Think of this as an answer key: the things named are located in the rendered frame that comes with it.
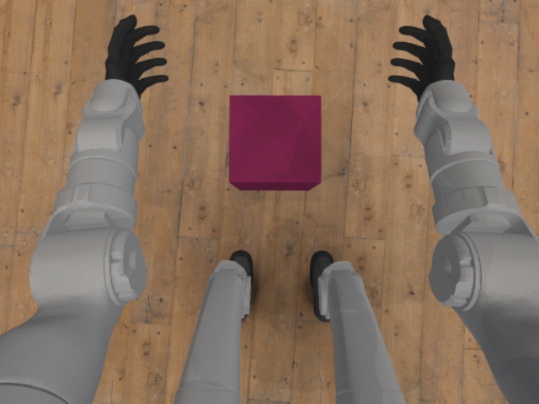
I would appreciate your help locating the robot left forearm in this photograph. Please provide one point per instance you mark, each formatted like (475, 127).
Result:
(103, 166)

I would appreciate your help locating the right robot foot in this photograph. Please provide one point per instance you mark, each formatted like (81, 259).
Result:
(320, 260)

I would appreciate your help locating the robot right hand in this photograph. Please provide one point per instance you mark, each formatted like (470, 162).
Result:
(436, 56)

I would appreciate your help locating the right robot upper arm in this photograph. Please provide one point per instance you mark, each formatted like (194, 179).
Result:
(491, 280)

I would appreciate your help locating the left robot upper arm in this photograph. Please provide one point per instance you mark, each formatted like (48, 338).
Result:
(82, 280)

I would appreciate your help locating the robot left hand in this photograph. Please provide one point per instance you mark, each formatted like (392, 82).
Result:
(122, 56)

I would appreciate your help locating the robot right forearm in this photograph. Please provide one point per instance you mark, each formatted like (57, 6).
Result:
(463, 169)

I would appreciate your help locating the carton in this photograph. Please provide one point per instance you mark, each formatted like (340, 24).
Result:
(275, 142)

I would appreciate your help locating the right robot shin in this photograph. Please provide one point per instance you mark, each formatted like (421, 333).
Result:
(341, 265)

